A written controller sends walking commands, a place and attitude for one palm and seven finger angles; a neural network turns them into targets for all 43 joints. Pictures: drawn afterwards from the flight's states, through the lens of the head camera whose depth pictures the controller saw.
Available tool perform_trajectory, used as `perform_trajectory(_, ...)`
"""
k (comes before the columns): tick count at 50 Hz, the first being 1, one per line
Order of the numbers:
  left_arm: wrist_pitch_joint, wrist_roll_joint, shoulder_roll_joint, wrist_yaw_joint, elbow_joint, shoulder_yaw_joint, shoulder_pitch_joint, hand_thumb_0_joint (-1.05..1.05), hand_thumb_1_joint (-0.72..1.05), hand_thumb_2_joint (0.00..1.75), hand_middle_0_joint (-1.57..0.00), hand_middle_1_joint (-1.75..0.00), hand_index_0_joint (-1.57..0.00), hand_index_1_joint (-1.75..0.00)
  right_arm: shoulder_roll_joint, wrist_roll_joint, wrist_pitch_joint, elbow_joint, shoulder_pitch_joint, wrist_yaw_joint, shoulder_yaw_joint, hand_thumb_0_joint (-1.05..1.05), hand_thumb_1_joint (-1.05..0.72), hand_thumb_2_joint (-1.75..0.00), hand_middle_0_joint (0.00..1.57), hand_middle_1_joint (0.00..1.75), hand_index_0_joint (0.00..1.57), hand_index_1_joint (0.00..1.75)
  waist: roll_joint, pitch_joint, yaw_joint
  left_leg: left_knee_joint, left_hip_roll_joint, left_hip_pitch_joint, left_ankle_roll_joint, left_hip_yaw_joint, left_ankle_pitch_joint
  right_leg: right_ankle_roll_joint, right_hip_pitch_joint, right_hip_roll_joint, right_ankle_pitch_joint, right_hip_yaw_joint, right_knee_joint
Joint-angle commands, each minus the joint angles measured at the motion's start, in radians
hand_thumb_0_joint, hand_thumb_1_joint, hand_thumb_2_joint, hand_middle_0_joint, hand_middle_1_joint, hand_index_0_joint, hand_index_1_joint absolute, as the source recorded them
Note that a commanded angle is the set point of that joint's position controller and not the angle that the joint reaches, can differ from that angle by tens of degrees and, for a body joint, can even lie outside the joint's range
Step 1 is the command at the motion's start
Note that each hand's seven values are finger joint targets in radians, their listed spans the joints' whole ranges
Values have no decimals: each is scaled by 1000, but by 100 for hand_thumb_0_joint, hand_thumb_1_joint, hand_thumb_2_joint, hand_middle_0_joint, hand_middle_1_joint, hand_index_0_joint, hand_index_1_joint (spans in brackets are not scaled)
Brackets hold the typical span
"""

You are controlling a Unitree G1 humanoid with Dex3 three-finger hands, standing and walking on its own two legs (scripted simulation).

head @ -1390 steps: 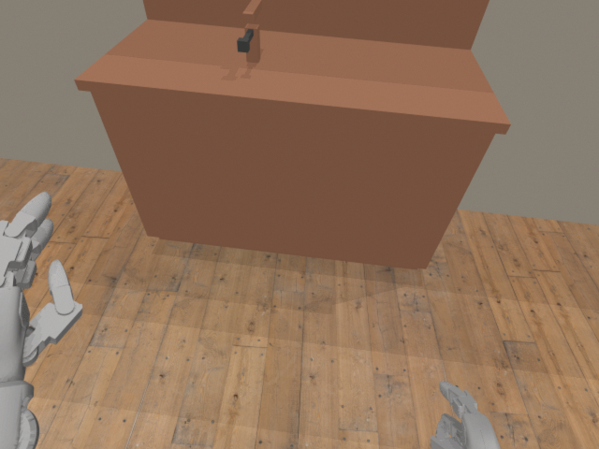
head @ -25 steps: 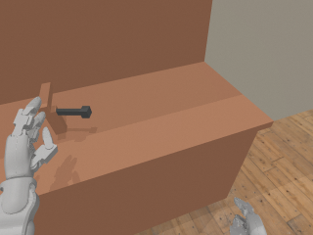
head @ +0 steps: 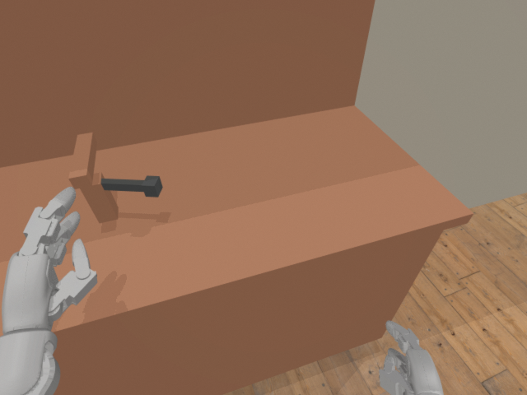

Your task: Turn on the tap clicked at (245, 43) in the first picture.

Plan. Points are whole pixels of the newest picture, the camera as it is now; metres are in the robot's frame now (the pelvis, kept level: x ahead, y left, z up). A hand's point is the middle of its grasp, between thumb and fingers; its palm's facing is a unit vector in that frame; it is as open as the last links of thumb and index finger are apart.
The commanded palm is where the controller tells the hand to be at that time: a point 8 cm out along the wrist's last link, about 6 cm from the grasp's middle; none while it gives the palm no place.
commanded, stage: step back with the hand held close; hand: left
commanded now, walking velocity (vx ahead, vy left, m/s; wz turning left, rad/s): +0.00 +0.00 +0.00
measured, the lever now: (152, 186) +0.43 +0.27 +0.09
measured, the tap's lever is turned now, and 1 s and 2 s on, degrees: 68 68 68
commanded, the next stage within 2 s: stop stepping back and stand still in 1.46 s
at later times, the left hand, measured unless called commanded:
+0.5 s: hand (69, 296) +0.17 +0.26 +0.14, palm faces +0.32 -0.84 -0.43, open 7.4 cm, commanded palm +0.13 +0.30 +0.17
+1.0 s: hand out of the picture +0.12 +0.30 +0.16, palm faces +0.44 -0.81 -0.40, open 7.4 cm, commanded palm +0.06 +0.32 +0.17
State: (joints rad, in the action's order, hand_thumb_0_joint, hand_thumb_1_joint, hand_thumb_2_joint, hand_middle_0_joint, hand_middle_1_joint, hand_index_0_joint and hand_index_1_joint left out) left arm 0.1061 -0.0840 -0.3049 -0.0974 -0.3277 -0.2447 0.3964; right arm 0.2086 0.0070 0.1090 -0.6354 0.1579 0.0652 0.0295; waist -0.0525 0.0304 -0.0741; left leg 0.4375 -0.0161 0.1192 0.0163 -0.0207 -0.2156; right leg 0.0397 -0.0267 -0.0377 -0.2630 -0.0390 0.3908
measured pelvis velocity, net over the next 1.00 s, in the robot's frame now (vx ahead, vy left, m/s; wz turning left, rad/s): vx -0.09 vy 0.04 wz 0.05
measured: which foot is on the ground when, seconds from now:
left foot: down 0.00-1.00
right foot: down 0.00-0.88, up 0.90-1.00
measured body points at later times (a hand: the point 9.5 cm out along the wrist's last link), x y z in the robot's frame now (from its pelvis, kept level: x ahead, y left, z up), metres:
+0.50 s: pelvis -0.03 +0.02 +0.00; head -0.01 +0.02 +0.44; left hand +0.15 +0.30 +0.17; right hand +0.16 -0.21 -0.09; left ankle +0.02 +0.11 -0.74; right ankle -0.02 -0.09 -0.74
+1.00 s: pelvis -0.09 +0.04 -0.01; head -0.07 +0.06 +0.44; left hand +0.09 +0.34 +0.18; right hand +0.09 -0.19 -0.08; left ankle +0.02 +0.11 -0.74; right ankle -0.10 -0.10 -0.71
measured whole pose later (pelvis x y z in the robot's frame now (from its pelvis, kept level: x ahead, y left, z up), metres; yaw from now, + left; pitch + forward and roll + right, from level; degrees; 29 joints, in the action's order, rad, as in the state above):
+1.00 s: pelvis -0.09 +0.04 -0.01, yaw +3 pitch +0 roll -4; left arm 0.14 -0.03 -0.41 -0.16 -0.57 -0.38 0.46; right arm 0.19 0.00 0.08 -0.58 0.19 0.08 0.01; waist -0.01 0.04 -0.01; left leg 0.53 -0.02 0.44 0.06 -0.03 -0.10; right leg 0.00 -0.37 -0.06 -0.41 0.01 0.84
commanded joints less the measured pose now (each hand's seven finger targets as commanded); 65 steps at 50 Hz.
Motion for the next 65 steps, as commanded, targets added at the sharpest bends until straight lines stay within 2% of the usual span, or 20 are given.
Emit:
perform_trajectory(1, 75, -1, -198, -21, -271, -115, -121, 0, 90, 90, -20, -30, -20, -30, 111, -7, 60, 170, -141, 5, -35, 0, -90, -90, 20, 30, 20, 30, -28, -103, 10, -45, 18, -90, 16, -19, 189, 0, -78, 41, 216, 22, -78)
perform_trajectory(5, 64, -4, -198, -17, -247, -122, -113, 0, 90, 90, -20, -30, -20, -30, 113, -5, 53, 168, -146, 1, -33, 0, -90, -90, 20, 30, 20, 30, -4, -54, 12, -55, 24, -69, 11, -25, 169, 1, -96, 34, 184, 16, -86)
perform_trajectory(7, 105, -5, -348, -33, -363, -279, -285, 0, 90, 90, -20, -30, -20, -30, 111, -2, 32, 213, -135, 10, -24, 0, -90, -90, 20, 30, 20, 30, 10, 26, 31, 1, 57, 12, 30, -63, 164, -15, -183, 91, 302, 88, -109)
perform_trajectory(9, 99, 5, -233, -12, -223, -191, -116, 0, 90, 90, -20, -30, -20, -30, 102, -7, 4, 182, -124, 7, -26, 0, -90, -90, 20, 30, 20, 30, 89, -17, 43, 45, 64, 23, 30, -77, 242, -19, -166, 128, 413, 79, -81)
perform_trajectory(16, 90, 8, -193, -10, -335, -163, 70, 0, 90, 90, -20, -30, -20, -30, 125, -3, -38, 239, -96, 11, -46, 0, -90, -90, 20, 30, 20, 30, -36, -213, 39, 29, 104, -13, 28, -96, 386, -23, -141, 105, 319, 55, 6)
perform_trajectory(20, 95, 11, -283, -34, -435, -235, 34, 0, 90, 90, -20, -30, -20, -30, 132, -1, -38, 251, -114, 28, -53, 0, -90, -90, 20, 30, 20, 30, 9, -215, 40, 5, 111, 43, 25, -118, 262, -19, -163, 106, 247, 69, 16)
perform_trajectory(25, 98, 16, -277, -53, -426, -239, 25, 0, 90, 90, -20, -30, -20, -30, 137, -3, -21, 240, -114, 41, -58, 0, -90, -90, 20, 30, 20, 30, -66, -166, 45, -63, 128, 135, 31, -163, 51, -24, -190, 79, 100, 69, 41)
perform_trajectory(31, 89, 25, -204, -56, -356, -180, 55, 0, 90, 90, -20, -30, -20, -30, 137, 2, -6, 229, -92, 35, -57, 0, -90, -90, 20, 30, 20, 30, -24, -124, 56, -83, 123, 226, 34, -175, -203, -23, -212, 81, -2, 87, 16)
perform_trajectory(36, 90, 20, -216, -69, -370, -167, 29, 0, 90, 90, -20, -30, -20, -30, 124, 8, -5, 210, -83, 32, -57, 0, -90, -90, 20, 30, 20, 30, 141, -109, 71, 202, 58, 133, -3, -79, -157, 51, -413, 230, -93, 170, -102)
perform_trajectory(39, 98, 18, -241, -79, -415, -185, 3, 0, 90, 90, -20, -30, -20, -30, 120, 11, -2, 208, -79, 30, -56, 0, -90, -90, 20, 30, 20, 30, 154, -118, 81, 297, 46, 145, -14, -56, -87, 86, -421, 298, 57, 168, -60)
perform_trajectory(42, 105, 16, -267, -82, -492, -219, 22, 0, 90, 90, -20, -30, -20, -30, 137, 11, -5, 237, -97, 33, -58, 0, -90, -90, 20, 30, 20, 30, -23, -120, 73, 79, 111, 195, 15, -160, -76, 24, -379, 175, 52, 80, 93)
perform_trajectory(45, 125, 42, -298, -84, -539, -277, 19, 0, 90, 90, -20, -30, -20, -30, 147, -5, 16, 243, -96, 32, -63, 0, -90, -90, 20, 30, 20, 30, -299, -115, 62, -337, 276, 418, 84, -437, -536, -45, -197, -22, -187, 48, 426)
perform_trajectory(46, 122, 56, -279, -84, -531, -267, -7, 0, 90, 90, -20, -30, -20, -30, 130, -23, 22, 222, -78, 28, -59, 0, -90, -90, 20, 30, 20, 30, -280, -104, 69, -374, 302, 468, 104, -487, -575, -47, -194, -23, -175, 77, 565)
perform_trajectory(50, 109, 37, -229, -84, -457, -228, 56, 0, 90, 90, -20, -30, -20, -30, 115, -10, 49, 194, -57, 12, -68, 0, -90, -90, 20, 30, 20, 30, -80, -191, 51, -235, 243, 115, 85, -305, -236, -43, -353, -9, -206, 68, 427)
perform_trajectory(56, 97, 32, -173, -64, -408, -136, 11, 0, 90, 90, -20, -30, -20, -30, 112, -18, 31, 150, -55, 2, -51, 0, -90, -90, 20, 30, 20, 30, -153, -211, 62, -188, 187, 76, -4, -194, -145, -9, -219, -9, -69, 44, -38)
perform_trajectory(57, 107, 36, -194, -61, -415, -141, -10, 0, 90, 90, -20, -30, -20, -30, 112, -19, 23, 150, -53, 3, -53, 0, -90, -90, 20, 30, 20, 30, -100, -216, 62, -87, 161, 61, -20, -150, -98, 10, -217, 30, 18, 63, -130)
perform_trajectory(60, 152, 24, -291, -67, -491, -196, -61, 0, 90, 90, -20, -30, -20, -30, 75, -13, 13, 141, -88, 11, -42, 0, -90, -90, 20, 30, 20, 30, 243, -214, 62, 575, -10, 91, -70, 23, -225, 154, -389, 363, 447, 249, -186)
perform_trajectory(61, 153, 20, -256, -54, -463, -170, -46, 0, 90, 90, -20, -30, -20, -30, 84, 12, 17, 159, -98, 16, -59, 0, -90, -90, 20, 30, 20, 30, 369, -172, 49, 742, -39, 258, -62, 4, -307, 160, -308, 357, 615, 183, -116)
perform_trajectory(63, 144, 24, -257, -35, -439, -212, -33, 0, 90, 90, -20, -30, -20, -30, 57, 15, 5, 208, -147, 9, -39, 0, -90, -90, 20, 30, 20, 30, 324, -114, 58, 733, 9, 422, -48, -35, -345, 155, -167, 365, 862, 164, -24)
perform_trajectory(65, 148, 26, -255, -34, -432, -213, -65, 0, 90, 90, -20, -30, -20, -30, 49, 5, -19, 199, -168, 14, -1, 0, -90, -90, 20, 30, 20, 30, 67, -78, 90, 336, 5, 381, -40, 29, -279, 85, -98, 287, 995, 88, 107)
